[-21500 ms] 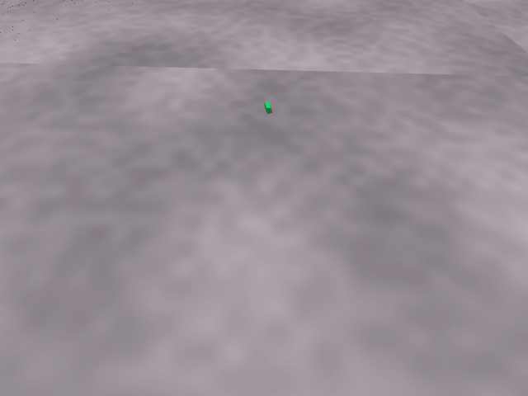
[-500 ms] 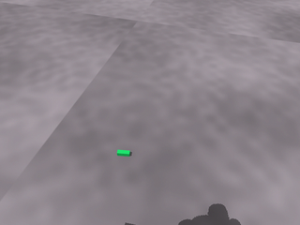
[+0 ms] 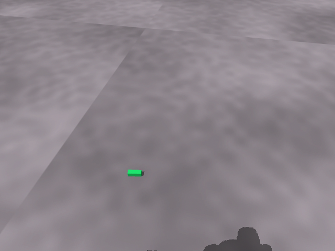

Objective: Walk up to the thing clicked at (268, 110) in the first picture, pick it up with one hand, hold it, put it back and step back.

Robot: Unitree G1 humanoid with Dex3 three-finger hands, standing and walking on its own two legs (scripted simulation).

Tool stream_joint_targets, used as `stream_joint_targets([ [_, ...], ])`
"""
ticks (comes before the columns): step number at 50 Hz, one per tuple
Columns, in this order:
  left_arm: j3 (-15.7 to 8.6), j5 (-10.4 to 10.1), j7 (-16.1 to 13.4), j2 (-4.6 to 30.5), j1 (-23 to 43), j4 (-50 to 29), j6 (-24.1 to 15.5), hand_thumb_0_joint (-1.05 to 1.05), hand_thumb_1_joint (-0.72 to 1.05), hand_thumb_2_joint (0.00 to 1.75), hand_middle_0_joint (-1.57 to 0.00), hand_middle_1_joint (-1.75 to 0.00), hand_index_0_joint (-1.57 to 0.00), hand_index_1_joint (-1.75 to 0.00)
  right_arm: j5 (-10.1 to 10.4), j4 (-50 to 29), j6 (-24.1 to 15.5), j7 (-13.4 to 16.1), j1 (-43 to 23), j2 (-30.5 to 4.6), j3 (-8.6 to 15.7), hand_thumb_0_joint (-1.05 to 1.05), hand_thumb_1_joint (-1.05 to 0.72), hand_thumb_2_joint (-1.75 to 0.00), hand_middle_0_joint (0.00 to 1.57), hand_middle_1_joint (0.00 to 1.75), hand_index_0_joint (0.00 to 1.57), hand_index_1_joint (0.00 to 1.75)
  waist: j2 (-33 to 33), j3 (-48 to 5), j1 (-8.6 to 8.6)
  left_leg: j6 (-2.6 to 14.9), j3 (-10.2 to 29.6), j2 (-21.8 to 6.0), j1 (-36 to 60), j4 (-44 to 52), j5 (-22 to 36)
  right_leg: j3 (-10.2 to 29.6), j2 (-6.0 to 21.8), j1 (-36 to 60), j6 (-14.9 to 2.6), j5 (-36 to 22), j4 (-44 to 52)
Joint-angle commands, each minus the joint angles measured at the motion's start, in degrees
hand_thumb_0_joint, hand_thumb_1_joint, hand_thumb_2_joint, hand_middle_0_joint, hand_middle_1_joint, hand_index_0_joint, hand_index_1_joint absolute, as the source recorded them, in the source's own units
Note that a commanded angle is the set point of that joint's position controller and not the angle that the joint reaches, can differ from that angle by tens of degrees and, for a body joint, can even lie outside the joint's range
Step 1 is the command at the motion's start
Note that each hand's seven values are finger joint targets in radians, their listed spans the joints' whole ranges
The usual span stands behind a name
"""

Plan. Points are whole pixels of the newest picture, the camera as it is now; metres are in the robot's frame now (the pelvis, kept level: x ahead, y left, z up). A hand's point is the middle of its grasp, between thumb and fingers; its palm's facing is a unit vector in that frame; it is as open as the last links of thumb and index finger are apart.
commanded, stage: stand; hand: left
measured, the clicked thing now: (134, 173) +0.77 +0.22 -0.76
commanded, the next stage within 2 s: walk up in 0.48 s
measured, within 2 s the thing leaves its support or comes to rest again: neither
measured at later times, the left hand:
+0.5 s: hand out of the picture +0.07 +0.25 -0.15, palm faces -0.02 -0.94 -0.34, open 7.4 cm
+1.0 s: hand out of the picture +0.14 +0.33 -0.16, palm faces -0.08 -0.94 -0.33, open 7.4 cm
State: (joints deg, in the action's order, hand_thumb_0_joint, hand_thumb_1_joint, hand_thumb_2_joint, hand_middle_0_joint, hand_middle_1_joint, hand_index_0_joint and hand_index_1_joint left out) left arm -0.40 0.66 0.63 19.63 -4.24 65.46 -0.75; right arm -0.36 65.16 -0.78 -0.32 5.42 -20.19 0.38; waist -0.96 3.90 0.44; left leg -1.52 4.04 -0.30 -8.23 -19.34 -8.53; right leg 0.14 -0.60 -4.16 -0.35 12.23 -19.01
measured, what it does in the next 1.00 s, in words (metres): walks ahead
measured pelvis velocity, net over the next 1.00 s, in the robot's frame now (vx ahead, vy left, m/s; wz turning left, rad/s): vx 0.11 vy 0.05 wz -0.02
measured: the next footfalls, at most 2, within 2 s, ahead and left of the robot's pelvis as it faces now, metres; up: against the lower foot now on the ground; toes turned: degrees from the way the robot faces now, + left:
right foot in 1.20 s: +0.35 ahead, -0.13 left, +0.00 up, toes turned -3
left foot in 1.56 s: +0.41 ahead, +0.12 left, +0.00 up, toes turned +1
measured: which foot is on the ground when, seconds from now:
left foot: down 0.00-1.00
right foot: down 0.00-0.76, up 0.78-1.00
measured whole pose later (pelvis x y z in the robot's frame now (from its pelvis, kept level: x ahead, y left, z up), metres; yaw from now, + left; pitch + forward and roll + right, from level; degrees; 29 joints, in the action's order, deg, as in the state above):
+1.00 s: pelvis +0.11 +0.05 -0.01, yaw -1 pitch -4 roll +0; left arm -3.6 1.4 4.2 25.0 -18.3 54.3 -0.3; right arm -1.3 51.3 -4.6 -2.3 18.2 -21.5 3.8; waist 3.5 5.1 0.6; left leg 2.2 -4.9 -0.2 -8.2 -25.1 -13.5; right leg 3.1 2.3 -25.4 -0.4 18.4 -50.8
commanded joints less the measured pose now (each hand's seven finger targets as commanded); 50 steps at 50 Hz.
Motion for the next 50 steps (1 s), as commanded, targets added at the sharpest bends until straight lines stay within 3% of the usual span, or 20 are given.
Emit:
stream_joint_targets([
  [1,-2.49,-0.31,-1.02,13.14,2.73,-3.45,-1.53,0.00,0.90,0.90,-0.20,-0.30,-0.20,-0.30,-0.06,-3.65,-1.32,0.55,-2.76,-11.59,1.96,0.00,-0.90,-0.90,0.20,0.30,0.20,0.30,1.51,-5.49,-0.32,2.00,3.77,-5.85,1.53,2.25,6.53,5.71,7.73,-0.15,-0.82,-6.85,4.47],
  [8,-2.52,-0.33,-0.85,13.09,2.10,-3.16,-1.10,0.00,0.90,0.90,-0.20,-0.30,-0.20,-0.30,-0.07,-3.15,-1.25,0.65,-1.65,-11.95,1.81,0.00,-0.90,-0.90,0.20,0.30,0.20,0.30,1.31,-4.05,-0.32,1.97,4.21,-5.99,0.84,3.26,2.74,5.85,7.29,-1.93,-1.05,-1.99,4.95],
  [23,-2.26,-0.45,-0.85,13.01,0.97,-3.48,-1.11,0.00,0.90,0.90,-0.20,-0.30,-0.20,-0.30,0.03,-3.08,-1.23,0.83,-0.09,-11.97,1.06,0.00,-0.90,-0.90,0.20,0.30,0.20,0.30,1.07,-4.66,-0.18,2.23,3.68,-6.36,1.39,2.66,7.04,5.80,7.39,-1.36,-1.03,-6.87,3.93],
  [24,-5.29,0.36,0.37,16.41,-3.47,-6.50,-1.46,0.00,0.90,0.90,-0.20,-0.30,-0.20,-0.30,-0.81,-6.05,-1.84,-0.17,3.35,-15.43,4.03,0.00,-0.90,-0.90,0.20,0.30,0.20,0.30,2.73,-9.81,-0.79,5.84,2.65,-2.98,0.20,-2.33,-18.78,5.58,4.52,2.27,-3.65,17.94,1.17],
  [25,-5.78,0.88,0.74,16.79,-6.04,-5.98,-1.44,0.00,0.90,0.90,-0.20,-0.30,-0.20,-0.30,-1.45,-6.58,-1.85,-0.61,2.94,-15.67,4.44,0.00,-0.90,-0.90,0.20,0.30,0.20,0.30,2.78,-6.12,-2.12,6.11,2.85,-2.71,-7.66,-4.30,-27.91,9.44,6.63,2.17,-5.45,28.34,1.75],
  [26,-6.67,1.06,0.83,17.70,-8.66,-6.00,-1.49,0.00,0.90,0.90,-0.20,-0.30,-0.20,-0.30,-1.72,-8.56,-1.67,-0.94,-0.49,-14.91,4.52,0.00,-0.90,-0.90,0.20,0.30,0.20,0.30,4.51,-1.26,-4.11,5.31,0.75,-1.17,-17.11,-8.66,-27.30,14.51,9.68,3.62,-7.40,34.13,4.88],
  [27,-7.41,1.19,0.72,19.19,-9.43,-6.83,-1.73,0.00,0.90,0.90,-0.20,-0.30,-0.20,-0.30,-1.83,-10.22,-1.55,-1.20,-2.81,-13.11,4.49,0.00,-0.90,-0.90,0.20,0.30,0.20,0.30,10.65,3.71,-5.41,3.73,-3.91,0.58,-24.74,-18.93,-18.13,21.39,15.92,4.76,-10.45,35.45,10.94],
  [28,-7.93,1.52,0.63,19.55,-10.11,-8.22,-2.25,0.00,0.90,0.90,-0.20,-0.30,-0.20,-0.30,-2.28,-11.26,-1.80,-1.22,-3.74,-13.19,4.78,0.00,-0.90,-0.90,0.20,0.30,0.20,0.30,9.34,7.69,-6.02,2.73,-2.19,-2.54,-29.57,-23.92,-16.00,25.25,20.35,4.71,-13.39,28.05,12.99],
  [29,-7.86,1.32,0.56,18.68,-10.20,-8.81,-2.58,0.00,0.90,0.90,-0.20,-0.30,-0.20,-0.30,-2.11,-11.17,-2.19,-1.26,-2.63,-13.69,5.15,0.00,-0.90,-0.90,0.20,0.30,0.20,0.30,6.10,8.63,-5.32,2.76,-0.83,-3.36,-30.84,-25.22,-15.88,24.24,20.11,5.31,-14.29,21.12,12.50],
  [32,-7.82,1.63,1.06,18.50,-6.38,-12.50,-2.92,0.00,0.90,0.90,-0.20,-0.30,-0.20,-0.30,-1.62,-12.33,-2.80,-2.45,2.01,-12.39,5.31,0.00,-0.90,-0.90,0.20,0.30,0.20,0.30,9.30,3.40,-2.41,2.73,-2.42,-5.01,-19.91,-19.71,-15.80,14.58,15.93,1.96,-12.20,13.42,10.22],
  [35,-6.88,0.88,1.86,17.53,-4.76,-15.08,-2.15,0.00,0.90,0.90,-0.20,-0.30,-0.20,-0.30,-1.94,-12.33,-3.44,-2.65,6.51,-12.15,6.64,0.00,-0.90,-0.90,0.20,0.30,0.20,0.30,8.79,2.17,0.49,1.93,-6.48,-1.95,-4.21,-9.80,-5.69,6.48,10.92,-9.29,-9.28,5.77,1.75],
  [36,-6.39,0.69,1.97,16.48,-4.53,-15.98,-1.90,0.00,0.90,0.90,-0.20,-0.30,-0.20,-0.30,-2.01,-11.14,-3.56,-2.21,11.63,-12.23,7.32,0.00,-0.90,-0.90,0.20,0.30,0.20,0.30,6.67,0.22,3.07,1.62,-8.38,-0.05,4.47,-6.78,-1.26,3.71,8.77,-13.83,-7.84,2.94,-5.50],
  [37,-5.51,0.77,2.05,13.74,-6.50,-16.70,-1.71,0.00,0.90,0.90,-0.20,-0.30,-0.20,-0.30,-2.25,-9.79,-3.72,-1.45,18.28,-15.21,8.79,0.00,-0.90,-0.90,0.20,0.30,0.20,0.30,-1.12,-4.34,6.04,2.70,-6.18,-0.26,15.88,-6.92,-4.24,1.85,5.80,-20.30,-6.12,2.18,-18.11],
  [38,-4.51,0.10,2.03,9.39,-9.25,-17.65,-1.63,0.00,0.90,0.90,-0.20,-0.30,-0.20,-0.30,-3.08,-10.29,-4.09,-0.80,22.88,-20.76,10.20,0.00,-0.90,-0.90,0.20,0.30,0.20,0.30,-16.10,-5.81,7.61,7.71,16.98,-13.98,19.29,4.52,-22.27,-0.84,-3.40,-30.29,-3.24,15.77,-36.04],
  [39,-5.42,0.25,1.26,13.16,-10.34,-16.93,-1.28,0.00,0.90,0.90,-0.20,-0.30,-0.20,-0.30,-2.47,-12.67,-4.37,-0.96,19.54,-23.81,10.59,0.00,-0.90,-0.90,0.20,0.30,0.20,0.30,-11.66,-5.22,6.02,13.24,33.61,-22.71,11.17,10.46,-34.82,7.33,-2.98,-31.15,-3.31,21.43,-43.42],
  [40,-5.54,0.07,0.92,16.67,-10.44,-16.52,-1.22,0.00,0.90,0.90,-0.20,-0.30,-0.20,-0.30,-1.12,-14.43,-4.35,-1.04,14.91,-22.84,10.02,0.00,-0.90,-0.90,0.20,0.30,0.20,0.30,-5.18,-0.74,3.46,15.04,31.37,-23.60,4.51,10.72,-35.28,10.06,0.44,-30.73,-3.36,18.08,-46.84],
  [42,-5.79,-0.57,1.34,16.97,-14.78,-14.62,-1.29,0.00,0.90,0.90,-0.20,-0.30,-0.20,-0.30,-0.81,-17.15,-4.56,-0.95,9.80,-18.55,8.30,0.00,-0.90,-0.90,0.20,0.30,0.20,0.30,-4.43,2.54,-0.02,12.88,19.62,-18.73,1.07,8.87,-27.97,9.72,3.26,-29.65,-3.05,11.71,-44.23],
  [43,-5.90,-0.36,1.55,17.14,-16.15,-13.73,-1.41,0.00,0.90,0.90,-0.20,-0.30,-0.20,-0.30,-0.59,-17.68,-4.82,-0.88,9.78,-17.61,7.87,0.00,-0.90,-0.90,0.20,0.30,0.20,0.30,-5.84,2.90,-0.23,11.94,14.78,-16.93,-0.67,8.70,-23.24,9.13,4.03,-27.72,-2.39,9.48,-41.75],
  [45,-6.00,0.05,2.35,16.44,-16.89,-13.71,-1.14,0.00,0.90,0.90,-0.20,-0.30,-0.20,-0.30,-0.62,-18.02,-5.14,-0.97,10.74,-17.20,7.68,0.00,-0.90,-0.90,0.20,0.30,0.20,0.30,-6.63,2.94,-0.11,12.37,9.30,-15.72,-3.54,9.77,-17.55,6.68,3.99,-24.66,-0.66,6.77,-37.82],
  [50,-5.97,1.00,3.60,15.15,-11.33,-17.33,-1.11,0.00,0.90,0.90,-0.20,-0.30,-0.20,-0.30,-0.50,-19.19,-5.37,-1.08,14.20,-18.24,7.98,0.00,-0.90,-0.90,0.20,0.30,0.20,0.30,-6.31,3.24,1.97,13.30,4.96,-14.95,-0.55,9.96,-14.43,2.20,5.87,-25.67,0.55,2.45,-26.04],
])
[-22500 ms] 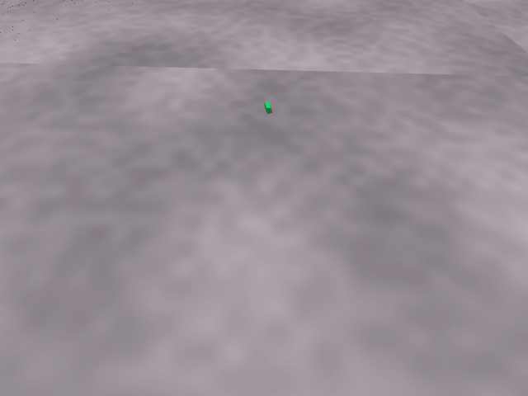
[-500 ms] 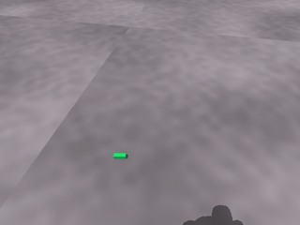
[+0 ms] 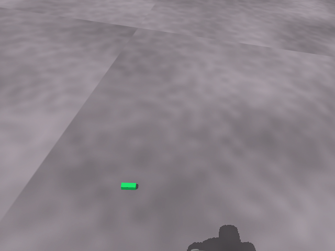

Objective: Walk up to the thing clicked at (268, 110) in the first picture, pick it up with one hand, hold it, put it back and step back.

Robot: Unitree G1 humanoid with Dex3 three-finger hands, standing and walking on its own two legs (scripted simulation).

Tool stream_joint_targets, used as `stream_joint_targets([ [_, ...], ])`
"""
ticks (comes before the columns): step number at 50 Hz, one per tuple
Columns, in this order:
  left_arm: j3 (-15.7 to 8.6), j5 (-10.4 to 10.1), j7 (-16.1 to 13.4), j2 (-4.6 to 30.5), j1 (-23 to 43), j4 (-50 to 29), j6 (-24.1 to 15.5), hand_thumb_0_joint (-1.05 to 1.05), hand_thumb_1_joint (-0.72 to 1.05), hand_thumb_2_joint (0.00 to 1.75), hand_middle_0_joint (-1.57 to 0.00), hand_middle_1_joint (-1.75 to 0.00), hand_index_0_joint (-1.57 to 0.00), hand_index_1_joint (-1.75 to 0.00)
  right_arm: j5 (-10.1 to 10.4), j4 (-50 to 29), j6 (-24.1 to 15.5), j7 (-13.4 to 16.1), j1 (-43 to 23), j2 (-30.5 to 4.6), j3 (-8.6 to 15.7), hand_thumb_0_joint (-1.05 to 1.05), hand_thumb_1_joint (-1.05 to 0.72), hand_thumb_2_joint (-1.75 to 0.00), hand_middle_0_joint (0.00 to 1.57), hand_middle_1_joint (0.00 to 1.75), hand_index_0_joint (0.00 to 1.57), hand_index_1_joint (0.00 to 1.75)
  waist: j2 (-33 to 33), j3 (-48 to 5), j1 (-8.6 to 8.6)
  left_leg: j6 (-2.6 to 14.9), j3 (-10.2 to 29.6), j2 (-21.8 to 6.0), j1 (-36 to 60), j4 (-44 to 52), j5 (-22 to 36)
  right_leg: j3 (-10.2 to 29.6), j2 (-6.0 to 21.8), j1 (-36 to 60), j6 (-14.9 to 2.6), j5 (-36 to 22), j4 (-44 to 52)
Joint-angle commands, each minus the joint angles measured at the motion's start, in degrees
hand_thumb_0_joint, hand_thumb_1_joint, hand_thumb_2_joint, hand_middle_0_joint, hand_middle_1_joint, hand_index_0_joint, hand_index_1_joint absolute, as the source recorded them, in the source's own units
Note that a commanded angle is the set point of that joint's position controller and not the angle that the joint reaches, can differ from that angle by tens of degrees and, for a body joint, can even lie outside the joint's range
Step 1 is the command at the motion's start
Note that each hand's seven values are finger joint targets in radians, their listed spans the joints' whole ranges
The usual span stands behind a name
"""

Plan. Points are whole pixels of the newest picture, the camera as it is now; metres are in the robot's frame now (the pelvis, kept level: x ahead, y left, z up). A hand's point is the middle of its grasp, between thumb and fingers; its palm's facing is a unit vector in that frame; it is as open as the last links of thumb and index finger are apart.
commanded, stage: walk up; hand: left
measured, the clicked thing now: (128, 186) +0.66 +0.19 -0.76
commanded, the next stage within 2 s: none
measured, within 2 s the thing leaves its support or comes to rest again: neither
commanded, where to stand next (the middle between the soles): +0.28 -0.06 m, yaw +0 degrees
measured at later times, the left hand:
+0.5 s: hand (84, 228) +0.23 +0.22 -0.14, palm faces -0.03 -0.93 -0.37, open 7.4 cm
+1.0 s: hand (94, 211) +0.28 +0.21 -0.15, palm faces +0.00 -0.93 -0.38, open 7.4 cm
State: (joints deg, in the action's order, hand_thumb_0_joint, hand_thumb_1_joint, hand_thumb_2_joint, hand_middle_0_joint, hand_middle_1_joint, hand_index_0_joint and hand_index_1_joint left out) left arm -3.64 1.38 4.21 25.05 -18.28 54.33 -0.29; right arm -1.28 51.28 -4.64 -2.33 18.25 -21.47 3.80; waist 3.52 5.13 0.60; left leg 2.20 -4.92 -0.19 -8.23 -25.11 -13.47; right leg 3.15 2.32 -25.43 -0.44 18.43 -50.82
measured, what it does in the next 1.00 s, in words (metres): walks ahead: right foot, then left foot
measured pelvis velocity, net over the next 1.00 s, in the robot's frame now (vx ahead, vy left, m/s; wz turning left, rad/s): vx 0.23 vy -0.06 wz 0.02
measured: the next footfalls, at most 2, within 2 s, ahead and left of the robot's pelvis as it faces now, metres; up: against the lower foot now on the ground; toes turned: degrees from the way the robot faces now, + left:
right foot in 0.20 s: +0.25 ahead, -0.17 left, +0.00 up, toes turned -2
left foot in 0.56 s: +0.30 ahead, +0.08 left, +0.00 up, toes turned +3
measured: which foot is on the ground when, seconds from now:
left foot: down 0.00-0.22, up 0.24-0.54, down 0.56-1.00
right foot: up 0.00-0.18, down 0.20-1.00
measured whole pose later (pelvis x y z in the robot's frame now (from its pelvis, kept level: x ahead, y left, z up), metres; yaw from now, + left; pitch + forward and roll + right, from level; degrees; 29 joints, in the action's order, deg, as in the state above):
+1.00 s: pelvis +0.23 -0.06 -0.01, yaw +1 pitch -2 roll +0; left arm -0.4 0.3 0.8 21.2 -10.9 58.7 -1.6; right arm 0.6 57.3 -1.7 -0.7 7.7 -21.4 -0.1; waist -1.8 4.2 -0.7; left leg -1.4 -0.6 -2.3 -15.2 -31.4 -13.9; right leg -2.4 0.6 -10.4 -0.5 19.1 -31.7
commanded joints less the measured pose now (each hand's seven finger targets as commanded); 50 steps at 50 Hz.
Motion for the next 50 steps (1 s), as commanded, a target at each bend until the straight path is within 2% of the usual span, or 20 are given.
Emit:
stream_joint_targets([
  [1,-2.66,0.35,0.21,9.23,3.38,-6.89,-1.61,0.00,0.90,0.90,-0.20,-0.30,-0.20,-0.30,0.59,-5.62,-1.44,0.81,1.39,-17.37,4.63,0.00,-0.90,-0.90,0.20,0.30,0.20,0.30,-11.21,1.56,1.82,9.70,13.39,-15.07,0.44,14.89,-9.51,-1.76,3.25,-4.15,0.31,-4.62,7.97],
  [6,-3.02,0.04,0.42,7.87,6.11,-8.23,-2.64,0.00,0.90,0.90,-0.20,-0.30,-0.20,-0.30,0.64,-7.01,-0.91,0.79,2.14,-16.87,4.21,0.00,-0.90,-0.90,0.20,0.30,0.20,0.30,-9.94,0.79,1.44,8.21,9.51,-13.59,-2.11,8.49,2.32,-4.90,1.43,3.91,-1.00,-7.29,16.40],
  [9,-4.00,-0.03,-0.57,8.89,-1.84,-6.41,-3.76,0.00,0.90,0.90,-0.20,-0.30,-0.20,-0.30,0.94,-8.48,-0.39,1.03,1.27,-14.56,3.11,0.00,-0.90,-0.90,0.20,0.30,0.20,0.30,-3.66,-4.63,-3.50,5.29,5.32,-10.42,-5.43,-7.87,13.85,-6.14,-1.28,20.00,-2.80,-8.41,23.19],
  [10,-5.25,0.26,-1.27,11.69,-7.06,-5.61,-4.28,0.00,0.90,0.90,-0.20,-0.30,-0.20,-0.30,1.00,-8.80,-0.36,1.16,3.58,-11.64,1.95,0.00,-0.90,-0.90,0.20,0.30,0.20,0.30,4.96,-8.80,-5.80,3.35,2.34,-6.36,-9.87,-22.47,10.23,0.00,2.60,28.11,-4.50,-3.54,27.62],
  [11,-6.24,0.22,-1.83,17.00,-8.84,-7.09,-4.69,0.00,0.90,0.90,-0.20,-0.30,-0.20,-0.30,1.56,-10.33,-0.46,1.09,5.73,-8.06,0.57,0.00,-0.90,-0.90,0.20,0.30,0.20,0.30,16.87,-10.37,-5.52,-0.13,-0.57,2.14,-24.72,-35.93,-12.04,26.55,17.78,35.32,-11.04,0.57,33.93],
  [12,-6.29,-0.71,-1.81,18.24,-6.65,-7.65,-4.25,0.00,0.90,0.90,-0.20,-0.30,-0.20,-0.30,0.94,-8.86,0.20,1.90,3.58,-14.09,2.12,0.00,-0.90,-0.90,0.20,0.30,0.20,0.30,10.45,-6.45,-5.93,0.14,5.32,-0.08,-26.56,-41.67,-19.59,32.66,22.63,28.21,-17.09,3.23,34.76],
  [13,-5.78,-1.64,-2.04,15.91,-4.55,-8.48,-3.85,0.00,0.90,0.90,-0.20,-0.30,-0.20,-0.30,1.19,-7.54,0.28,2.15,3.70,-15.02,2.44,0.00,-0.90,-0.90,0.20,0.30,0.20,0.30,4.46,-3.29,-4.80,0.02,9.53,-0.94,-25.54,-43.08,-17.74,26.97,20.97,23.10,-17.39,0.45,34.56],
  [17,-4.21,-1.18,-2.45,12.06,0.95,-11.10,-3.88,0.00,0.90,0.90,-0.20,-0.30,-0.20,-0.30,1.35,-5.26,0.51,0.85,7.26,-13.20,2.01,0.00,-0.90,-0.90,0.20,0.30,0.20,0.30,7.05,-1.47,-1.12,-0.99,6.70,-3.33,-19.81,-32.35,-9.49,8.15,11.59,14.16,-13.35,-6.85,34.28],
  [22,-3.04,-0.37,-2.94,11.16,1.80,-12.63,-3.42,0.00,0.90,0.90,-0.20,-0.30,-0.20,-0.30,0.30,-5.46,0.65,1.05,4.08,-10.06,1.59,0.00,-0.90,-0.90,0.20,0.30,0.20,0.30,5.78,-1.72,-1.95,-2.39,2.59,-2.69,-12.49,-16.88,-4.15,3.24,11.47,8.55,-12.94,-20.31,29.54],
  [25,-1.88,-1.24,-3.37,10.39,5.04,-12.36,-2.36,0.00,0.90,0.90,-0.20,-0.30,-0.20,-0.30,0.34,-3.85,0.24,2.15,4.74,-9.52,1.61,0.00,-0.90,-0.90,0.20,0.30,0.20,0.30,2.17,-6.09,0.56,-1.03,1.48,-0.52,-0.52,-7.40,6.84,0.67,10.24,4.44,-10.12,-22.84,20.14],
  [26,-1.13,-1.57,-3.52,8.54,6.39,-12.49,-1.86,0.00,0.90,0.90,-0.20,-0.30,-0.20,-0.30,0.12,-3.28,0.07,2.53,5.38,-10.45,1.85,0.00,-0.90,-0.90,0.20,0.30,0.20,0.30,-0.54,-6.12,1.54,-0.63,3.23,-1.02,2.09,-4.75,9.72,0.10,8.52,2.01,-7.99,-16.13,17.45],
  [27,-0.36,-1.42,-3.28,6.62,5.24,-13.62,-1.82,0.00,0.90,0.90,-0.20,-0.30,-0.20,-0.30,-0.39,-3.88,-0.30,2.69,7.05,-13.74,2.78,0.00,-0.90,-0.90,0.20,0.30,0.20,0.30,-7.97,-6.95,2.11,1.26,11.22,-6.96,3.74,-0.29,5.52,-2.35,4.63,-1.44,-5.45,-2.76,13.14],
  [28,0.31,-1.86,-3.29,4.33,2.55,-12.60,-1.24,0.00,0.90,0.90,-0.20,-0.30,-0.20,-0.30,-0.90,-5.23,-0.78,2.76,3.90,-16.89,2.90,0.00,-0.90,-0.90,0.20,0.30,0.20,0.30,-14.39,-5.94,0.02,5.62,29.28,-17.52,1.25,7.61,-3.31,-4.37,-1.65,-4.26,-2.14,9.21,6.22],
  [29,-1.13,-1.82,-3.83,8.97,0.19,-10.21,-0.50,0.00,0.90,0.90,-0.20,-0.30,-0.20,-0.30,0.08,-6.04,-0.56,2.64,1.12,-19.94,3.43,0.00,-0.90,-0.90,0.20,0.30,0.20,0.30,-13.37,-5.65,0.00,11.75,34.55,-21.71,-4.12,9.82,-13.03,-1.83,-1.36,-0.25,-1.93,17.81,-0.11],
  [30,-1.49,-1.29,-4.00,10.48,0.55,-8.99,-0.39,0.00,0.90,0.90,-0.20,-0.30,-0.20,-0.30,-0.11,-5.99,-0.27,2.68,-0.57,-19.06,3.28,0.00,-0.90,-0.90,0.20,0.30,0.20,0.30,-12.32,-3.10,-0.23,12.42,34.46,-20.89,-6.38,9.97,-17.08,-0.15,-0.20,-0.47,-1.95,18.01,-1.67],
  [36,-1.12,-0.93,-4.05,6.90,-2.55,-2.50,-2.01,0.00,0.90,0.90,-0.20,-0.30,-0.20,-0.30,0.58,-5.10,1.12,2.32,-7.81,-14.82,0.85,0.00,-0.90,-0.90,0.20,0.30,0.20,0.30,-13.80,-6.94,-3.19,5.63,14.30,-11.66,-9.87,-1.03,2.34,-4.81,-1.42,14.01,-1.68,0.14,21.45],
  [39,-1.48,-0.10,-4.46,12.30,4.89,-3.52,-3.04,0.00,0.90,0.90,-0.20,-0.30,-0.20,-0.30,1.83,-3.55,1.91,2.13,-6.55,-10.25,-0.75,0.00,-0.90,-0.90,0.20,0.30,0.20,0.30,-2.61,-5.22,-0.08,-0.64,8.17,-4.01,-9.73,-6.51,-2.22,9.94,8.34,10.16,-5.58,-2.01,28.48],
  [43,0.11,-1.17,-4.31,9.70,7.76,-1.55,-3.08,0.00,0.90,0.90,-0.20,-0.30,-0.20,-0.30,1.57,-0.18,1.50,2.10,-9.84,-12.24,-0.49,0.00,-0.90,-0.90,0.20,0.30,0.20,0.30,-3.10,-4.58,-0.25,1.02,9.31,-6.23,-1.52,-4.81,7.95,2.87,5.20,7.09,-3.32,-9.52,26.65],
  [46,0.07,-1.33,-4.53,9.97,7.86,0.35,-3.22,0.00,0.90,0.90,-0.20,-0.30,-0.20,-0.30,1.92,1.85,1.65,2.17,-10.14,-11.78,-1.04,0.00,-0.90,-0.90,0.20,0.30,0.20,0.30,-0.30,-7.43,-0.45,1.10,8.14,-6.30,-0.47,-5.55,16.33,1.88,5.32,13.08,-2.76,-21.37,26.24],
  [50,0.16,-1.74,-4.85,9.44,9.84,1.76,-2.65,0.00,0.90,0.90,-0.20,-0.30,-0.20,-0.30,1.91,4.18,2.10,2.51,-11.48,-11.78,-1.05,0.00,-0.90,-0.90,0.20,0.30,0.20,0.30,-0.33,-8.90,-0.69,0.77,7.73,-6.48,0.98,-3.95,20.48,0.43,5.42,16.11,-2.29,-25.03,25.66],
])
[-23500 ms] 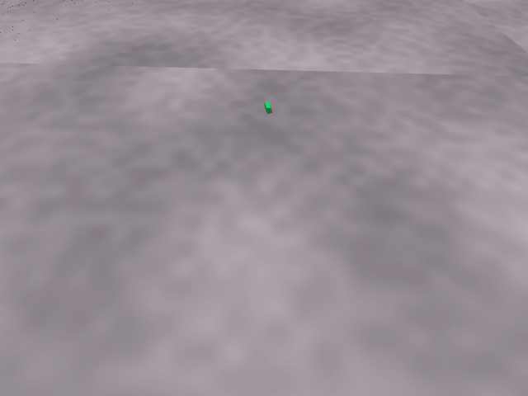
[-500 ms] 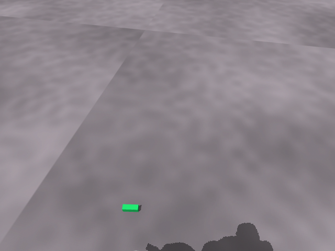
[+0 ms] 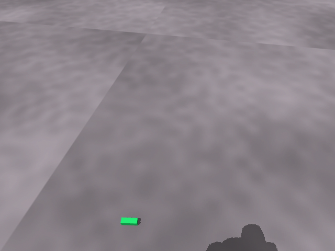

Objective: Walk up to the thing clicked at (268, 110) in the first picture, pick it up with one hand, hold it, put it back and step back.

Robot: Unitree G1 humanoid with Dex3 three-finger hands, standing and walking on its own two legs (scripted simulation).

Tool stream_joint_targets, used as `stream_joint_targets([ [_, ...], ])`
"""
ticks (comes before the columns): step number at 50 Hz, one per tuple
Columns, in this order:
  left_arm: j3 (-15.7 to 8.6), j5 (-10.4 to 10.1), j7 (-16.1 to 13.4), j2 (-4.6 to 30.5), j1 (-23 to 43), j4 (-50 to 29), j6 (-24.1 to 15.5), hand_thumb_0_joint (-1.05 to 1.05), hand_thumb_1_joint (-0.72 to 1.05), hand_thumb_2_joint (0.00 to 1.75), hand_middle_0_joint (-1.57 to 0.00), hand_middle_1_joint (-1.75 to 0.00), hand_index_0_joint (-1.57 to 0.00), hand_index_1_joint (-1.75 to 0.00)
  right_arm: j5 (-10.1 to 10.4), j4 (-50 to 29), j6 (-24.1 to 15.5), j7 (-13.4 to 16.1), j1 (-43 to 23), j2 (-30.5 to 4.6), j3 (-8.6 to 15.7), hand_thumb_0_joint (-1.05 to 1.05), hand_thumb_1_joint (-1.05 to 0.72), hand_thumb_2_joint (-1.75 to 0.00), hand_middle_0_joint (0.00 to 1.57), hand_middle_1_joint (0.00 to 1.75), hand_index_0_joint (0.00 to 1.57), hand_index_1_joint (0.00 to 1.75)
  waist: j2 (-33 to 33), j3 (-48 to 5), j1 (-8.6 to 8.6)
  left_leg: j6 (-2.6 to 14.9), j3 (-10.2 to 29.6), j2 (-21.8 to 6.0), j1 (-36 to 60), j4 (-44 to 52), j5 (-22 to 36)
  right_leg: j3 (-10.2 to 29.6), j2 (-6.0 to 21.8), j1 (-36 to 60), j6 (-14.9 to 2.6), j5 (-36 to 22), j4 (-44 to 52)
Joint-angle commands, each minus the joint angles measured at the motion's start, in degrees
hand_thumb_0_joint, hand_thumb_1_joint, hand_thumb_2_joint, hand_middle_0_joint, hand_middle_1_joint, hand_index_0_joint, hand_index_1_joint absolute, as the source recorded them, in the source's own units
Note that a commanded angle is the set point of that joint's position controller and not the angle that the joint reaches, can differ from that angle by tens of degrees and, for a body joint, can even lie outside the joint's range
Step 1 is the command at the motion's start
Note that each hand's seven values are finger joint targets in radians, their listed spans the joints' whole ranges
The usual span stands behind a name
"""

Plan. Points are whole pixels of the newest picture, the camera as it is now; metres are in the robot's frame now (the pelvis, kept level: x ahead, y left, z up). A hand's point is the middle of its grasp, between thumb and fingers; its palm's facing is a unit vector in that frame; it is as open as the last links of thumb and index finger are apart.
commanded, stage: walk up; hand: left
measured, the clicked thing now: (129, 221) +0.43 +0.24 -0.75
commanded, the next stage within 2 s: none
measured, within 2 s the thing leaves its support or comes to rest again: neither
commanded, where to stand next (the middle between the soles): +0.05 +0.00 m, yaw -1 degrees
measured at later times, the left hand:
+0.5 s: hand out of the picture +0.10 +0.25 -0.14, palm faces -0.02 -0.94 -0.33, open 7.4 cm
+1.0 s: hand out of the picture +0.08 +0.27 -0.14, palm faces -0.01 -0.94 -0.34, open 7.4 cm
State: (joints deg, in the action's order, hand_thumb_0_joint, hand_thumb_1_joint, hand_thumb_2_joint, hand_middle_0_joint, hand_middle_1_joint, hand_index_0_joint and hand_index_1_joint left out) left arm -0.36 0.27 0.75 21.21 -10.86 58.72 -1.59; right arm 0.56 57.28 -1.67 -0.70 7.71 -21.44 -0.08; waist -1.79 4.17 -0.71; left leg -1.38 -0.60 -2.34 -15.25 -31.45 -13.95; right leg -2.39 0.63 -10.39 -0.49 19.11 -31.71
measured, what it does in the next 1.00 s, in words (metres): stands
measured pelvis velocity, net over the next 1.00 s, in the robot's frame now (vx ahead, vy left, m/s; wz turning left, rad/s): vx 0.01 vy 0.01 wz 0.01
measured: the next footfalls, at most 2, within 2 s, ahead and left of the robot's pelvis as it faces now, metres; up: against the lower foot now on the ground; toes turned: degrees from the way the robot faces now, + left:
left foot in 1.58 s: -0.08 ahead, +0.11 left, +0.00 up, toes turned +7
right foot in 1.88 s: +0.12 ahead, -0.12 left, +0.00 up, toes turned +2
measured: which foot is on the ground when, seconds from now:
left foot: down 0.00-1.00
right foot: down 0.00-1.00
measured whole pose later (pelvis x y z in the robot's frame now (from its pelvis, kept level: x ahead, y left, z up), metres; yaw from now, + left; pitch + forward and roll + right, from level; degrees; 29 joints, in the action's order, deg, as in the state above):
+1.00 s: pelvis +0.01 +0.01 +0.02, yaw +0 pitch -2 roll +0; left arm -0.9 0.8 0.8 20.0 -5.8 66.2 -0.1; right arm -0.5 66.2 -1.2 -0.2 5.6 -19.6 0.1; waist -0.1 2.4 0.0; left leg -0.5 -1.0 -1.0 -8.8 -19.2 -8.7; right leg -2.5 1.7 -3.3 0.9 12.9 -18.0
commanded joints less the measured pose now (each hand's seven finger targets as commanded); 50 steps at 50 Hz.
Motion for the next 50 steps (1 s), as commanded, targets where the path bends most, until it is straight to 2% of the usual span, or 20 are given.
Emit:
stream_joint_targets([
  [1,-3.01,-0.61,-1.42,13.04,2.68,-2.52,-1.20,0.00,0.90,0.90,-0.20,-0.30,-0.20,-0.30,0.03,-1.43,-0.76,0.88,-1.68,-11.89,2.80,0.00,-0.90,-0.90,0.20,0.30,0.20,0.30,4.61,-7.79,0.45,4.30,3.36,-4.32,8.66,2.88,20.74,5.92,7.05,0.64,-2.10,-24.66,7.36],
  [6,-2.71,-0.32,-1.42,12.67,6.06,-0.81,-0.67,0.00,0.90,0.90,-0.20,-0.30,-0.20,-0.30,-0.26,0.73,-0.17,0.79,-4.52,-11.46,2.34,0.00,-0.90,-0.90,0.20,0.30,0.20,0.30,3.97,-5.93,0.45,3.69,3.74,-4.53,9.11,6.55,16.36,6.08,7.14,0.47,-1.44,-17.64,11.84],
  [12,-2.71,-0.31,-1.27,12.25,7.95,1.05,-0.49,0.00,0.90,0.90,-0.20,-0.30,-0.20,-0.30,-0.57,2.93,-0.23,0.85,-5.68,-11.14,2.06,0.00,-0.90,-0.90,0.20,0.30,0.20,0.30,2.81,-6.48,0.21,3.08,3.77,-4.76,9.80,9.78,17.50,5.34,7.07,4.30,-0.98,-18.84,14.15],
  [17,-2.78,-0.11,-1.07,12.09,9.37,1.67,-0.29,0.00,0.90,0.90,-0.20,-0.30,-0.20,-0.30,-0.75,3.90,-0.25,0.88,-6.09,-10.90,1.88,0.00,-0.90,-0.90,0.20,0.30,0.20,0.30,2.08,-5.66,0.41,2.64,3.68,-4.70,9.51,12.08,13.63,5.68,7.12,4.11,-0.89,-15.01,16.47],
  [18,-2.86,0.05,-1.05,12.20,9.95,1.87,-0.26,0.00,0.90,0.90,-0.20,-0.30,-0.20,-0.30,-0.85,4.39,-0.35,0.95,-5.57,-11.06,2.05,0.00,-0.90,-0.90,0.20,0.30,0.20,0.30,2.02,-6.18,0.84,2.65,3.74,-4.96,9.63,12.29,14.43,5.30,6.92,5.13,-1.08,-15.39,16.18],
  [19,-2.92,-0.02,-1.06,11.87,9.37,2.28,-0.23,0.00,0.90,0.90,-0.20,-0.30,-0.20,-0.30,-0.85,4.45,-0.40,0.95,-5.91,-11.32,2.10,0.00,-0.90,-0.90,0.20,0.30,0.20,0.30,1.44,-6.68,0.57,2.83,3.94,-5.10,10.03,12.23,15.48,4.83,6.66,5.52,-0.89,-16.58,15.93],
  [21,-2.79,0.10,-0.98,11.79,10.06,2.27,-0.19,0.00,0.90,0.90,-0.20,-0.30,-0.20,-0.30,-0.87,4.77,-0.45,1.05,-5.78,-11.13,2.03,0.00,-0.90,-0.90,0.20,0.30,0.20,0.30,1.50,-6.03,0.75,2.68,3.81,-4.92,9.21,13.22,13.45,5.19,6.80,5.54,-0.96,-14.89,16.80],
  [22,-2.91,0.02,-0.96,11.65,9.49,2.53,-0.17,0.00,0.90,0.90,-0.20,-0.30,-0.20,-0.30,-0.89,4.77,-0.54,1.04,-5.60,-11.10,1.95,0.00,-0.90,-0.90,0.20,0.30,0.20,0.30,1.19,-6.33,0.61,2.73,3.96,-5.17,9.45,13.17,15.02,4.74,6.60,6.11,-0.79,-16.08,16.37],
  [25,-2.75,0.07,-0.83,11.35,9.95,2.74,-0.14,0.00,0.90,0.90,-0.20,-0.30,-0.20,-0.30,-0.88,5.06,-0.62,1.13,-5.19,-10.99,1.87,0.00,-0.90,-0.90,0.20,0.30,0.20,0.30,1.21,-6.78,0.72,2.67,3.94,-5.12,9.35,13.93,14.18,5.14,6.85,6.69,-0.82,-15.73,16.53],
  [27,-2.83,-0.05,-0.91,11.27,8.83,3.24,-0.03,0.00,0.90,0.90,-0.20,-0.30,-0.20,-0.30,-0.95,4.95,-0.70,1.16,-5.38,-11.25,2.05,0.00,-0.90,-0.90,0.20,0.30,0.20,0.30,0.89,-7.04,0.43,2.87,3.90,-5.36,10.45,13.50,16.45,4.61,6.42,6.31,-0.63,-16.84,16.18],
  [35,-2.54,0.19,-0.88,10.90,9.11,3.59,0.05,0.00,0.90,0.90,-0.20,-0.30,-0.20,-0.30,-0.93,5.03,-0.32,1.09,-4.93,-11.05,2.09,0.00,-0.90,-0.90,0.20,0.30,0.20,0.30,1.12,-4.94,0.99,2.82,4.60,-4.95,8.65,14.81,10.55,4.78,6.18,5.11,-0.37,-11.83,17.66],
  [48,-2.65,0.42,-0.84,10.78,7.98,3.71,0.17,0.00,0.90,0.90,-0.20,-0.30,-0.20,-0.30,-1.07,5.22,-0.59,1.14,-4.93,-10.71,2.35,0.00,-0.90,-0.90,0.20,0.30,0.20,0.30,1.17,-5.87,0.78,2.77,4.98,-4.94,8.94,15.24,13.00,4.25,6.33,5.57,-0.13,-13.05,16.78],
  [50,-2.57,0.29,-0.89,10.60,7.58,3.93,0.10,0.00,0.90,0.90,-0.20,-0.30,-0.20,-0.30,-0.98,5.17,-0.55,1.12,-5.20,-10.74,2.34,0.00,-0.90,-0.90,0.20,0.30,0.20,0.30,1.29,-6.00,0.65,2.85,4.98,-4.98,9.91,14.78,14.87,4.19,6.39,5.20,0.02,-14.32,16.81],
])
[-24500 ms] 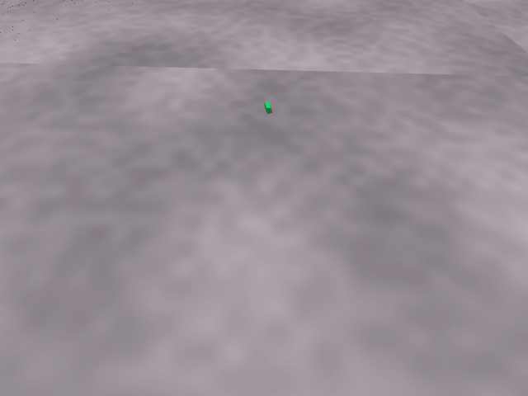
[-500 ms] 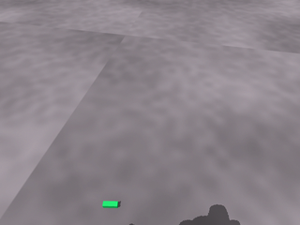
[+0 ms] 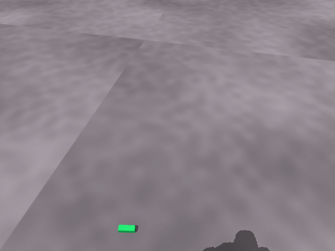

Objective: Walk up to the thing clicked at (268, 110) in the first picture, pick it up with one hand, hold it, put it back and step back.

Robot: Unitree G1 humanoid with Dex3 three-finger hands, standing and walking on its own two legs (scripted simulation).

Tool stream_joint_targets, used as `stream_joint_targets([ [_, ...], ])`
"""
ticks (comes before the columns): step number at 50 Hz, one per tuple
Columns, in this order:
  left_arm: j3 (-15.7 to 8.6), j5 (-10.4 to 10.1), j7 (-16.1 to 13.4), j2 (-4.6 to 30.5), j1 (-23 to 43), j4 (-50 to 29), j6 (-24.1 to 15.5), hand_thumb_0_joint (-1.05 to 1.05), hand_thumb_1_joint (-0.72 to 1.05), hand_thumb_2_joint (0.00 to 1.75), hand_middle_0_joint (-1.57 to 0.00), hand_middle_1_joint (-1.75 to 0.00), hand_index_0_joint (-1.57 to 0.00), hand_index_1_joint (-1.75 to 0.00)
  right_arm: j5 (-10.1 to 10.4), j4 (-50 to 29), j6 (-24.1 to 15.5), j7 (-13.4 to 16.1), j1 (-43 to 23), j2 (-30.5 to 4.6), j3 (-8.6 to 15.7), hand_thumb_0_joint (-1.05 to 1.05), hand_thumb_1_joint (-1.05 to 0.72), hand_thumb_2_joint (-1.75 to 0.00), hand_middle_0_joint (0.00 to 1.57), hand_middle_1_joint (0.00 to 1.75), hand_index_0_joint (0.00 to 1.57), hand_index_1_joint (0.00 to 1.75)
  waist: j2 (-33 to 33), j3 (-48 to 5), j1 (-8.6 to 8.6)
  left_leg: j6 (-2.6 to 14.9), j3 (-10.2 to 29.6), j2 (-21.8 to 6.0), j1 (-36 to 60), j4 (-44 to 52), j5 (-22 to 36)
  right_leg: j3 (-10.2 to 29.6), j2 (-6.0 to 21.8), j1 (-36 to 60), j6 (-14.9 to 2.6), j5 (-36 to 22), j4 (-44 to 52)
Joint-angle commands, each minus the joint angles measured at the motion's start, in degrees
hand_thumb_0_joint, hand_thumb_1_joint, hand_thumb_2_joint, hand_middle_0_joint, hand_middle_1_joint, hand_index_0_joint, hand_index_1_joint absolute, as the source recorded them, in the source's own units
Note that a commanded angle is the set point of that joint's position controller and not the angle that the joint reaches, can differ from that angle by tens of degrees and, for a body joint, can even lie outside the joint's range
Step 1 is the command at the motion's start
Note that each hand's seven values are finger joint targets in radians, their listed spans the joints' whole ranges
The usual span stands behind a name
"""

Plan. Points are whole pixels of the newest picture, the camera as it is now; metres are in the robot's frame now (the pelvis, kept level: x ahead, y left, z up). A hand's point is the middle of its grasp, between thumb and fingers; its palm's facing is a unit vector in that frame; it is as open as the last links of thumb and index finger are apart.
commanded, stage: walk up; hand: left
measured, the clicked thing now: (127, 228) +0.42 +0.23 -0.76
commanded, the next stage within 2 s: none
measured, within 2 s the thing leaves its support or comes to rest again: neither
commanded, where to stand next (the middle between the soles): +0.04 -0.01 m, yaw -1 degrees
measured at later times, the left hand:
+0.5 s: hand out of the picture -0.02 +0.24 -0.16, palm faces +0.01 -0.92 -0.39, open 7.4 cm
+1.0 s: hand out of the picture +0.01 +0.27 -0.16, palm faces +0.04 -0.88 -0.48, open 7.4 cm
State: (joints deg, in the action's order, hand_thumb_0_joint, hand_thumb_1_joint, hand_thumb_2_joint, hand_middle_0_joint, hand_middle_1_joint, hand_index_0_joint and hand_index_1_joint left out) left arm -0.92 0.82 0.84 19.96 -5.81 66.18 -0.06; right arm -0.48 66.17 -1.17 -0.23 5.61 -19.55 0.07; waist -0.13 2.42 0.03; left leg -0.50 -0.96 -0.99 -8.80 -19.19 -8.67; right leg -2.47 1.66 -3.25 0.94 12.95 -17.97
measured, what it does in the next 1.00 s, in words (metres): steps on the spot: left foot, then right foot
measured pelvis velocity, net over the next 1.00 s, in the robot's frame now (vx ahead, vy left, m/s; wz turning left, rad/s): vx -0.05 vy -0.02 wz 0.07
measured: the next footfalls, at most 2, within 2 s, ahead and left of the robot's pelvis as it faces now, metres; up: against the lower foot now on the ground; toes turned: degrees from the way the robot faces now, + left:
left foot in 0.58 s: -0.09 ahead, +0.10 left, +0.00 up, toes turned +7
right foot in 0.88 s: +0.10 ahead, -0.13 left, +0.00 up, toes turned +2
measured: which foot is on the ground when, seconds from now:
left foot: down 0.00-0.30, up 0.32-0.56, down 0.58-0.88, up 0.90-1.00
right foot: down 0.00-0.58, up 0.60-0.86, down 0.88-1.00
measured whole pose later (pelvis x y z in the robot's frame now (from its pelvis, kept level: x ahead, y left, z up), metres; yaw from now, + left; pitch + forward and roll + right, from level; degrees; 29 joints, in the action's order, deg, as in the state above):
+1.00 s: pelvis -0.05 -0.02 -0.03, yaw +4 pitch -4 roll -1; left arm -2.0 0.9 -2.2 21.1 -13.2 50.4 -2.3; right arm -1.2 48.4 4.6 -1.1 14.4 -24.2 4.6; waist -5.9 9.0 0.5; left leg 1.1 5.2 1.8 -20.1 -65.1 -32.1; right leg -2.3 0.3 -22.4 -0.6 10.6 -36.6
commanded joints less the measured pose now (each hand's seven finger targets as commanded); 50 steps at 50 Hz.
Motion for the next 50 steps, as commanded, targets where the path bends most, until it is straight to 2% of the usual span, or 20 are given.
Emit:
stream_joint_targets([
  [1,-3.53,-1.29,-1.56,14.55,3.42,-4.20,-0.44,0.00,0.90,0.90,-0.20,-0.30,-0.20,-0.30,0.55,-3.69,0.11,0.78,-3.83,-15.68,3.19,0.00,-0.90,-0.90,0.20,0.30,0.20,0.30,0.34,2.94,-0.12,2.49,6.52,-6.69,-1.01,-2.20,25.64,4.65,5.85,-5.95,-1.52,-21.81,-2.52],
  [4,-3.77,-1.74,-2.09,13.68,1.14,-6.29,0.26,0.00,0.90,0.90,-0.20,-0.30,-0.20,-0.30,1.33,-5.64,0.91,0.85,-1.99,-15.17,3.95,0.00,-0.90,-0.90,0.20,0.30,0.20,0.30,-0.59,-6.94,0.05,4.36,5.59,-7.82,3.60,-5.84,36.77,2.10,4.52,-3.16,-1.59,-25.21,-8.29],
  [12,-4.32,-0.50,-1.52,12.05,-3.60,-9.66,2.66,0.00,0.90,0.90,-0.20,-0.30,-0.20,-0.30,0.30,-12.44,3.41,1.02,-6.51,-16.80,6.02,0.00,-0.90,-0.90,0.20,0.30,0.20,0.30,-7.54,-9.62,-1.36,10.60,12.18,-12.00,-9.69,-5.96,12.11,2.83,1.23,-4.61,-4.70,1.37,-22.83],
  [14,-5.15,-0.10,-1.36,13.82,-5.32,-10.06,2.54,0.00,0.90,0.90,-0.20,-0.30,-0.20,-0.30,0.09,-14.25,3.92,0.83,-8.29,-15.35,6.07,0.00,-0.90,-0.90,0.20,0.30,0.20,0.30,-1.20,-7.20,-2.73,8.29,8.69,-6.39,-13.84,-14.58,2.66,8.57,6.33,-8.08,-7.51,1.51,-15.36],
  [16,-6.77,1.36,-1.48,21.42,-0.52,-13.73,1.65,0.00,0.90,0.90,-0.20,-0.30,-0.20,-0.30,-0.42,-15.54,4.97,1.09,-6.60,-11.57,5.32,0.00,-0.90,-0.90,0.20,0.30,0.20,0.30,14.22,-0.47,-3.39,1.28,5.65,7.14,-16.17,-41.35,-25.32,27.93,23.63,-19.65,-16.81,-6.62,3.88],
  [17,-6.82,1.90,-1.92,21.20,3.07,-16.07,1.27,0.00,0.90,0.90,-0.20,-0.30,-0.20,-0.30,-0.73,-15.50,5.27,1.28,-3.41,-12.54,5.80,0.00,-0.90,-0.90,0.20,0.30,0.20,0.30,12.82,0.00,-1.53,1.28,10.16,5.06,-16.10,-49.32,-25.78,27.98,25.39,-22.22,-18.73,-10.42,2.88],
  [19,-6.12,1.79,-2.16,16.09,8.04,-17.87,1.11,0.00,0.90,0.90,-0.20,-0.30,-0.20,-0.30,0.65,-13.61,4.82,0.87,2.56,-14.30,6.75,0.00,-0.90,-0.90,0.20,0.30,0.20,0.30,4.73,-2.24,2.07,0.84,10.00,5.20,-13.09,-53.58,-20.44,14.39,16.56,-20.32,-14.76,-12.47,-1.97],
  [21,-5.62,2.81,-1.84,13.72,3.89,-17.30,-0.32,0.00,0.90,0.90,-0.20,-0.30,-0.20,-0.30,0.33,-12.83,3.36,-0.09,5.74,-12.93,6.17,0.00,-0.90,-0.90,0.20,0.30,0.20,0.30,7.12,-9.43,0.16,0.08,6.34,2.06,-12.33,-40.18,-17.61,11.42,11.32,-8.98,-10.26,16.66,0.27],
  [23,-7.16,3.86,-0.65,16.91,-1.47,-17.41,-0.87,0.00,0.90,0.90,-0.20,-0.30,-0.20,-0.30,-1.09,-14.13,2.51,-1.79,5.21,-14.87,6.86,0.00,-0.90,-0.90,0.20,0.30,0.20,0.30,13.54,-9.55,-2.31,0.08,0.72,2.53,-17.09,-29.37,-25.26,17.48,13.92,0.81,-12.26,31.46,2.23],
  [26,-7.98,2.64,0.25,19.36,-5.83,-17.56,-0.34,0.00,0.90,0.90,-0.20,-0.30,-0.20,-0.30,-1.80,-15.25,1.77,-2.22,6.30,-13.85,6.98,0.00,-0.90,-0.90,0.20,0.30,0.20,0.30,10.67,-2.75,-1.65,2.73,-1.51,1.57,-7.98,-11.06,-24.42,16.33,15.05,-5.35,-11.59,26.14,3.26],
  [28,-6.47,2.15,0.48,16.69,-3.30,-19.39,0.26,0.00,0.90,0.90,-0.20,-0.30,-0.20,-0.30,-2.57,-12.61,0.72,-1.42,14.59,-13.27,8.09,0.00,-0.90,-0.90,0.20,0.30,0.20,0.30,0.65,-0.97,4.90,4.15,-2.35,2.06,12.30,5.82,-9.86,4.71,7.08,-20.23,-5.20,24.40,-9.06],
  [30,-6.11,1.34,0.41,12.04,0.42,-22.88,-0.12,0.00,0.90,0.90,-0.20,-0.30,-0.20,-0.30,-3.94,-16.08,-0.51,-1.02,12.34,-23.15,9.77,0.00,-0.90,-0.90,0.20,0.30,0.20,0.30,-10.47,8.60,4.53,14.10,36.91,-21.41,10.56,13.22,-40.54,3.16,-2.64,-47.87,-0.73,19.71,-34.76],
  [31,-6.58,1.44,0.49,15.33,2.96,-22.75,-0.94,0.00,0.90,0.90,-0.20,-0.30,-0.20,-0.30,-1.91,-16.18,-1.30,-1.07,12.13,-22.39,9.55,0.00,-0.90,-0.90,0.20,0.30,0.20,0.30,-4.20,12.30,5.09,16.90,35.85,-23.78,2.27,15.00,-39.41,10.09,2.38,-41.91,-1.57,14.76,-36.37],
  [34,-6.40,0.21,1.62,15.20,-7.49,-18.76,-1.71,0.00,0.90,0.90,-0.20,-0.30,-0.20,-0.30,-1.85,-18.19,-3.02,-0.61,7.48,-17.72,7.80,0.00,-0.90,-0.90,0.20,0.30,0.20,0.30,-6.50,6.14,0.51,11.54,15.28,-13.37,6.80,10.25,-19.52,9.25,0.75,-33.59,-1.60,6.17,-34.07],
  [38,-5.59,0.01,1.39,14.37,-8.44,-18.67,-2.63,0.00,0.90,0.90,-0.20,-0.30,-0.20,-0.30,-2.46,-21.10,-1.62,-1.62,5.21,-16.81,7.64,0.00,-0.90,-0.90,0.20,0.30,0.20,0.30,-11.45,6.84,0.47,10.68,5.03,-9.31,-5.69,7.07,-15.39,2.34,0.97,-19.28,-0.54,4.59,-23.74],
  [42,-5.50,-0.58,-2.74,13.13,-15.98,-14.81,-3.68,0.00,0.90,0.90,-0.20,-0.30,-0.20,-0.30,-1.75,-22.63,2.16,-1.60,7.76,-13.30,6.48,0.00,-0.90,-0.90,0.20,0.30,0.20,0.30,-4.40,0.63,-2.30,8.16,-1.21,-4.27,-7.75,-17.78,11.11,-2.43,-2.49,-2.39,-1.00,-11.20,-9.52],
  [43,-6.44,-0.30,-3.58,16.34,-18.74,-14.35,-4.03,0.00,0.90,0.90,-0.20,-0.30,-0.20,-0.30,-0.86,-22.77,2.60,-1.41,10.89,-11.23,5.85,0.00,-0.90,-0.90,0.20,0.30,0.20,0.30,2.90,-2.23,-3.73,6.00,-1.56,-1.65,-11.08,-27.62,3.37,1.83,-0.43,3.38,-1.65,-16.16,-7.03],
  [44,-7.55,0.29,-4.30,20.49,-21.19,-14.89,-4.61,0.00,0.90,0.90,-0.20,-0.30,-0.20,-0.30,-0.38,-22.79,2.89,-1.15,14.99,-7.99,4.93,0.00,-0.90,-0.90,0.20,0.30,0.20,0.30,15.31,-5.04,-3.09,3.48,-0.24,3.68,-18.03,-39.35,-22.62,21.97,14.02,7.66,-5.33,-28.03,-2.70],
  [45,-6.90,-0.08,-4.54,22.58,-16.63,-17.58,-4.19,0.00,0.90,0.90,-0.20,-0.30,-0.20,-0.30,-0.84,-22.56,4.60,-0.36,16.77,-11.68,6.09,0.00,-0.90,-0.90,0.20,0.30,0.20,0.30,9.37,-7.12,-1.41,2.95,8.30,1.70,-13.99,-46.22,-27.93,34.74,23.41,-2.90,-13.82,-20.67,-1.60],
  [50,-6.37,0.16,-5.45,19.40,-8.41,-20.43,-2.92,0.00,0.90,0.90,-0.20,-0.30,-0.20,-0.30,-0.66,-20.25,6.18,-0.21,16.19,-15.97,8.11,0.00,-0.90,-0.90,0.20,0.30,0.20,0.30,6.98,-2.54,1.05,0.72,11.62,0.07,-16.40,-53.98,-21.16,20.00,15.97,-14.84,-13.33,-4.07,-4.57],
])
